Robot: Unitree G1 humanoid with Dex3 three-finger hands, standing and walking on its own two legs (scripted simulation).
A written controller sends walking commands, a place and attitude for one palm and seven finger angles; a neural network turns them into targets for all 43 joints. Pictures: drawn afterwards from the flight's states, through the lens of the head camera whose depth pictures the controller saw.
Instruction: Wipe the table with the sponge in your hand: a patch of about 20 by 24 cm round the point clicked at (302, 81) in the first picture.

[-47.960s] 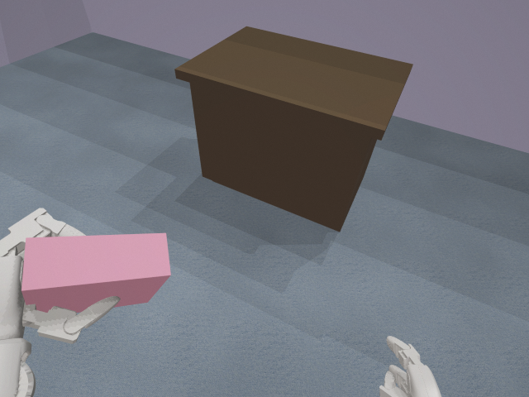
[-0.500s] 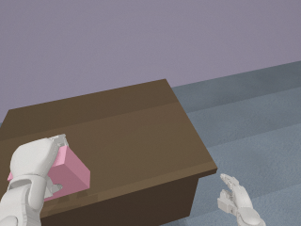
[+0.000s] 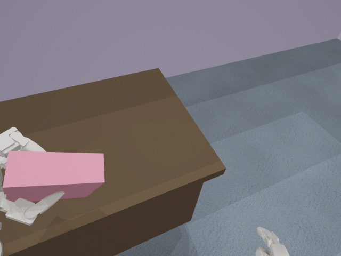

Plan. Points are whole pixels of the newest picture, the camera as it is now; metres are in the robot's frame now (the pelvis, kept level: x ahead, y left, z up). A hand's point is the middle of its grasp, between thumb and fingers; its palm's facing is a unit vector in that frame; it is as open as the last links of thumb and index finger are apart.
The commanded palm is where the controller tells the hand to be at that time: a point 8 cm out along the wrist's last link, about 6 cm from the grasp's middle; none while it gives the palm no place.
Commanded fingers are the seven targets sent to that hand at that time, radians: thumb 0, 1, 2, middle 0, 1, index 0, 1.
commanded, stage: step back with the hand held close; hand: left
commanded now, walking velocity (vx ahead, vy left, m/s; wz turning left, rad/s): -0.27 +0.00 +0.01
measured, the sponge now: (69, 177) +0.23 +0.20 +0.13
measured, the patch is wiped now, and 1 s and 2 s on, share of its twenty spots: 1.00 1.00 1.00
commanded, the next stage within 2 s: stop stepping back and stand still in 0.74 s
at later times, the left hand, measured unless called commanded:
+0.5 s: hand (13, 245) +0.11 +0.22 +0.17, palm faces +0.36 -0.87 -0.33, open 9.6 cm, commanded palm +0.06 +0.27 +0.19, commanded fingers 0.00 0.10 1.30 -1.20 -1.60 -1.20 -1.60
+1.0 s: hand out of the picture -0.07 +0.20 +0.16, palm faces +0.37 -0.84 -0.39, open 9.6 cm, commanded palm -0.14 +0.25 +0.19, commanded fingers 0.00 0.10 1.30 -1.20 -1.60 -1.20 -1.60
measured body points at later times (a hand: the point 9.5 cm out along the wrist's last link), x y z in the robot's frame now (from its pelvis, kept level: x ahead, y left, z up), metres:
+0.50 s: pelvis -0.10 -0.01 +0.01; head -0.09 -0.01 +0.46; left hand +0.09 +0.26 +0.19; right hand +0.10 -0.22 -0.07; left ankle -0.06 +0.12 -0.69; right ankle -0.08 -0.12 -0.72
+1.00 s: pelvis -0.29 -0.04 -0.01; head -0.29 -0.04 +0.44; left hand -0.10 +0.24 +0.18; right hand -0.13 -0.26 -0.10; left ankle -0.21 +0.12 -0.69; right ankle -0.23 -0.14 -0.73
